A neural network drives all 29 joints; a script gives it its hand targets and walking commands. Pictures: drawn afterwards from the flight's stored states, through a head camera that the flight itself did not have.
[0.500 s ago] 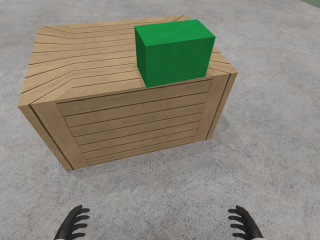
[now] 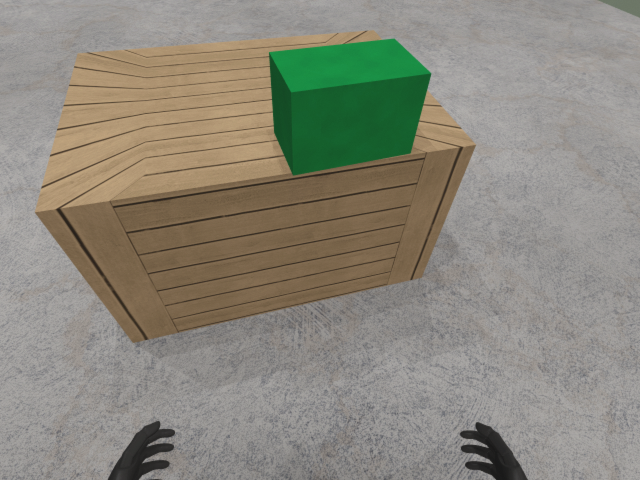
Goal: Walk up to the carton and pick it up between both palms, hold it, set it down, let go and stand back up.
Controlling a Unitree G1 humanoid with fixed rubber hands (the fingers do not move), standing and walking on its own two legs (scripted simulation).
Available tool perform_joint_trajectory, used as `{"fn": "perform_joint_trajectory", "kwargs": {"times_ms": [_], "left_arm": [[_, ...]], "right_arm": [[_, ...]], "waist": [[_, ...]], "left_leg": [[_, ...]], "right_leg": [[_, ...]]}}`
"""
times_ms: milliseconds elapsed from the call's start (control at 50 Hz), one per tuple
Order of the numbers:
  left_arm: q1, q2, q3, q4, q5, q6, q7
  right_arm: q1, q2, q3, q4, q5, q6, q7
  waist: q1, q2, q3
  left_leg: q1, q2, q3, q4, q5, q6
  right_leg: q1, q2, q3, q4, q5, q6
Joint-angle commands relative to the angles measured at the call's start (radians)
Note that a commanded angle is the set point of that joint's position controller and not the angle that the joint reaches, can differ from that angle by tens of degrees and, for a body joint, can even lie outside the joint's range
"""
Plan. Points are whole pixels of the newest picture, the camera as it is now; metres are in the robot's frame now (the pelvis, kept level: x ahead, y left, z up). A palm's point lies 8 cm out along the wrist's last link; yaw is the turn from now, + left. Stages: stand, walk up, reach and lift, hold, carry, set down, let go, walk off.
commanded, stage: stand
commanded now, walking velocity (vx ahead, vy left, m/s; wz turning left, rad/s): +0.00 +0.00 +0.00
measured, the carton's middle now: (344, 106) +0.91 -0.07 -0.02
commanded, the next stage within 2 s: walk up in 0.52 s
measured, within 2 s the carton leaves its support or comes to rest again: neither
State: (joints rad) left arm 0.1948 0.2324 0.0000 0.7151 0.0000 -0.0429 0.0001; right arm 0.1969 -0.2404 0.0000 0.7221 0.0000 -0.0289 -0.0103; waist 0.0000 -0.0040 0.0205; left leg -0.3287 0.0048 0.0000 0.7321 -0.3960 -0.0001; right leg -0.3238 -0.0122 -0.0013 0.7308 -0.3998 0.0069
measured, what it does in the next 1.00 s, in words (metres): steps on the spot: right foot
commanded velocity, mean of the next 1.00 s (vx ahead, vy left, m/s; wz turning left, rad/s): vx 0.00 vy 0.00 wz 0.00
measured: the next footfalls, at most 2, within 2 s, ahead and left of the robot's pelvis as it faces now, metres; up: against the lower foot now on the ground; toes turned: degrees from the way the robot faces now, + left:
right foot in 1.00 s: +0.12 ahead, -0.19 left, +0.00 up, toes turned +0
left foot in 1.32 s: +0.18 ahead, +0.03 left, +0.00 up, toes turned +8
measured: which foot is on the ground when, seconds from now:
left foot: down 0.00-1.00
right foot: down 0.00-0.76, up 0.78-0.98, down 1.00-1.00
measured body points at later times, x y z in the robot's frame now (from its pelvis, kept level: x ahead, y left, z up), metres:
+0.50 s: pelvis +0.00 +0.00 +0.00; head +0.01 +0.00 +0.45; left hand +0.13 +0.25 -0.12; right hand +0.12 -0.25 -0.11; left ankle +0.00 +0.12 -0.71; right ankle -0.01 -0.12 -0.71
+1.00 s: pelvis +0.03 -0.06 -0.01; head +0.04 -0.05 +0.44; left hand +0.15 +0.23 -0.12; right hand +0.10 -0.38 -0.11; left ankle +0.00 +0.12 -0.71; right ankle +0.07 -0.19 -0.71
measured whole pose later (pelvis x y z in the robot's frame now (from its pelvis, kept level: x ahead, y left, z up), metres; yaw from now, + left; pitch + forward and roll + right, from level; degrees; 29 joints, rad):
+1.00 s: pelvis +0.03 -0.06 -0.01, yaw +1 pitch -1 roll +3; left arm 0.20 0.38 0.04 0.77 0.00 -0.03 -0.05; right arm 0.29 -0.38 -0.03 0.87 0.00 -0.09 -0.03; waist 0.00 -0.10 0.03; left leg -0.30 0.04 -0.03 0.78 -0.46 -0.01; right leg -0.47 -0.06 0.02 0.88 -0.47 0.00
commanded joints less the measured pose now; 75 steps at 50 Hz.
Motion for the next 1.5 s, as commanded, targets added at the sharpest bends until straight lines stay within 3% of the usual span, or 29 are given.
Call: {"fn": "perform_joint_trajectory", "kwargs": {"times_ms": [0,480,500,640,680,700,720,740,780,860,900,940,960,980,1000,1020,1080,1140,1240,1260,1280,1300,1320,1340,1360,1380,1400,1440,1480], "left_arm": [[-0.07,0.297,0.097,-0.037,0.026,-0.028,0.016],[-0.073,0.293,0.088,0.024,0.028,-0.023,0.023],[-0.057,0.288,0.085,0.043,0.025,-0.025,0.025],[-0.083,0.301,0.086,0.056,0.021,-0.029,0.02],[-0.064,0.302,0.083,0.069,0.019,-0.023,0.018],[-0.051,0.353,0.134,-0.015,0.076,-0.008,-0.025],[-0.09,0.337,0.136,-0.032,0.083,0.005,-0.04],[-0.16,0.322,0.138,-0.062,0.091,0.016,-0.047],[-0.195,0.348,0.139,-0.085,0.087,0.005,-0.055],[-0.122,0.351,0.147,-0.078,0.07,-0.008,-0.068],[-0.086,0.346,0.149,-0.076,0.054,-0.011,-0.077],[0.126,0.362,0.168,0.005,0.045,-0.01,-0.076],[0.34,0.38,0.194,0.085,0.043,-0.016,-0.065],[0.417,0.461,0.211,0.091,0.066,-0.026,-0.047],[0.277,0.495,0.202,0.054,0.051,-0.017,-0.049],[0.159,0.488,0.193,0.009,0.034,-0.01,-0.053],[0.063,0.427,0.168,-0.007,0.041,-0.019,-0.048],[0.106,0.427,0.165,-0.004,0.048,-0.018,-0.049],[0.088,0.433,0.161,-0.028,0.057,0.002,-0.056],[0.032,0.442,0.162,-0.033,0.057,0.009,-0.06],[-0.082,0.412,0.145,-0.068,0.055,0.015,-0.063],[-0.086,0.345,0.131,-0.074,0.053,0.016,-0.061],[-0.068,0.253,0.111,-0.094,0.05,0.02,-0.055],[-0.103,0.399,0.147,-0.102,0.07,0.033,-0.049],[-0.13,0.406,0.142,-0.088,0.066,0.032,-0.049],[-0.08,0.413,0.149,-0.075,0.062,0.027,-0.054],[-0.05,0.382,0.143,-0.07,0.063,0.023,-0.052],[0.001,0.382,0.147,-0.054,0.057,0.033,-0.056],[-0.021,0.366,0.15,-0.062,0.06,0.044,-0.063]], "right_arm": [[-0.066,-0.259,-0.094,-0.036,-0.019,-0.034,0.0],[-0.074,-0.277,-0.09,0.035,-0.015,-0.035,-0.002],[-0.071,-0.271,-0.091,0.039,-0.023,-0.034,-0.001],[-0.078,-0.282,-0.088,0.066,-0.013,-0.035,-0.01],[-0.08,-0.289,-0.088,0.074,-0.02,-0.036,-0.01],[0.125,-0.409,-0.15,0.098,-0.017,-0.054,-0.015],[0.202,-0.466,-0.163,0.119,-0.027,-0.067,-0.016],[0.244,-0.524,-0.185,0.138,-0.038,-0.075,-0.023],[0.24,-0.516,-0.183,0.131,-0.029,-0.098,-0.035],[0.177,-0.478,-0.169,0.104,-0.033,-0.107,-0.037],[0.095,-0.484,-0.169,0.077,-0.034,-0.109,-0.03],[-0.055,-0.474,-0.16,0.046,-0.03,-0.096,-0.02],[-0.108,-0.371,-0.129,0.035,-0.04,-0.086,-0.02],[-0.072,-0.223,-0.075,0.011,-0.021,-0.09,-0.026],[-0.067,-0.313,-0.098,0.008,-0.018,-0.078,-0.044],[-0.031,-0.379,-0.113,0.029,-0.018,-0.072,-0.043],[0.047,-0.413,-0.123,0.073,-0.006,-0.078,-0.023],[0.079,-0.405,-0.125,0.073,0.003,-0.079,-0.021],[0.06,-0.406,-0.127,0.06,0.003,-0.095,-0.03],[0.129,-0.412,-0.133,0.086,0.003,-0.098,-0.032],[0.28,-0.398,-0.134,0.12,0.004,-0.109,-0.04],[0.482,-0.477,-0.169,0.172,-0.01,-0.121,-0.055],[0.49,-0.567,-0.18,0.155,-0.032,-0.122,-0.07],[0.414,-0.59,-0.184,0.123,-0.005,-0.112,-0.074],[0.351,-0.578,-0.177,0.121,-0.001,-0.113,-0.078],[0.318,-0.543,-0.17,0.116,-0.002,-0.113,-0.078],[0.306,-0.509,-0.158,0.103,-0.01,-0.115,-0.088],[0.25,-0.47,-0.135,0.096,-0.001,-0.12,-0.081],[0.252,-0.492,-0.139,0.083,-0.012,-0.124,-0.08]], "waist": [[-0.004,-0.038,-0.006],[-0.004,-0.038,-0.007],[0.003,0.014,-0.009],[0.002,-0.047,-0.017],[0.0,0.006,-0.01],[-0.009,-0.053,-0.085],[-0.048,0.043,-0.017],[-0.074,0.088,0.084],[-0.075,0.043,0.15],[-0.023,0.058,0.045],[0.008,0.169,0.055],[0.144,0.183,0.03],[0.259,-0.039,-0.016],[0.285,-0.469,0.001],[0.189,-0.344,0.095],[0.097,-0.138,0.125],[0.035,-0.03,0.162],[0.055,-0.136,0.126],[0.062,-0.156,0.15],[0.022,-0.103,0.111],[-0.079,-0.083,0.033],[-0.178,0.181,-0.069],[-0.149,0.389,-0.06],[-0.139,0.176,-0.05],[-0.101,0.026,0.059],[-0.073,-0.006,0.035],[-0.05,0.006,0.002],[-0.002,0.042,0.026],[-0.023,0.129,0.018]], "left_leg": [[0.014,0.078,-0.068,-0.128,0.266,0.075],[0.052,0.086,-0.096,-0.145,0.321,0.074],[0.048,0.088,-0.094,-0.139,0.311,0.074],[0.053,0.097,-0.099,-0.154,0.328,0.081],[0.048,0.083,-0.09,-0.146,0.346,0.072],[0.105,0.127,-0.274,-0.189,0.009,0.166],[0.221,0.233,-0.514,-0.342,-0.237,0.233],[0.236,0.361,-0.725,-0.474,-0.398,0.311],[0.291,0.4,-0.791,-0.481,-0.356,0.335],[0.256,0.354,-0.591,-0.344,-0.032,0.283],[0.129,0.356,-0.531,-0.315,0.0,0.273],[-0.218,0.233,-0.28,-0.149,0.002,0.181],[-0.411,0.103,-0.113,0.188,0.053,0.108],[-0.586,-0.123,-0.048,0.557,-0.241,0.055],[-0.589,-0.109,-0.093,0.588,-0.231,0.058],[-0.499,-0.036,-0.122,0.619,-0.123,0.061],[-0.411,0.062,-0.08,0.504,-0.017,0.047],[-0.404,0.078,-0.044,0.358,-0.052,0.045],[-0.318,0.068,0.027,0.148,-0.108,0.056],[-0.193,0.048,0.04,0.083,-0.04,0.067],[0.088,0.005,0.072,-0.103,0.04,0.085],[0.335,0.056,-0.117,-0.225,-0.042,0.101],[0.417,0.297,-0.753,-0.444,-0.153,0.159],[0.397,0.403,-1.002,-0.485,-0.223,0.278],[0.32,0.412,-0.916,-0.412,-0.075,0.314],[0.367,0.362,-0.798,-0.316,0.1,0.296],[0.381,0.355,-0.674,-0.232,0.304,0.284],[0.209,0.313,-0.512,-0.201,0.399,0.245],[0.143,0.312,-0.48,-0.194,0.389,0.267]], "right_leg": [[0.013,-0.096,0.106,-0.156,0.276,-0.092],[0.019,-0.08,0.1,-0.152,0.344,-0.09],[0.03,-0.098,0.117,-0.158,0.335,-0.099],[0.043,-0.087,0.1,-0.162,0.354,-0.084],[0.047,-0.094,0.105,-0.158,0.372,-0.09],[-0.02,-0.049,0.061,-0.007,-0.066,-0.106],[-0.27,0.003,0.026,0.139,-0.291,-0.077],[-0.441,-0.004,0.052,0.32,-0.298,-0.059],[-0.592,-0.063,0.141,0.375,-0.212,-0.055],[-0.453,-0.082,0.116,0.276,-0.195,-0.042],[-0.344,-0.094,0.102,0.172,-0.165,-0.054],[0.103,-0.066,0.02,-0.002,0.027,-0.059],[0.404,-0.036,0.048,-0.138,-0.001,-0.033],[0.367,-0.231,0.439,-0.385,-0.233,-0.041],[0.177,-0.36,0.745,-0.606,-0.428,-0.131],[0.064,-0.381,0.771,-0.644,-0.554,-0.121],[0.046,-0.317,0.499,-0.497,-0.233,-0.157],[0.081,-0.307,0.387,-0.403,-0.079,-0.191],[0.024,-0.346,0.298,-0.342,0.029,-0.24],[-0.039,-0.337,0.26,-0.282,0.028,-0.217],[-0.166,-0.253,0.097,-0.095,0.153,-0.199],[-0.274,-0.109,-0.034,0.349,0.249,-0.125],[-0.538,0.059,-0.038,0.559,-0.105,-0.044],[-0.598,0.033,0.076,0.611,-0.191,-0.025],[-0.606,-0.023,0.121,0.62,-0.152,-0.028],[-0.613,-0.036,0.128,0.642,-0.138,-0.025],[-0.602,-0.063,0.13,0.631,-0.115,-0.025],[-0.478,-0.095,0.122,0.524,-0.078,-0.03],[-0.462,-0.099,0.079,0.505,-0.077,-0.023]]}}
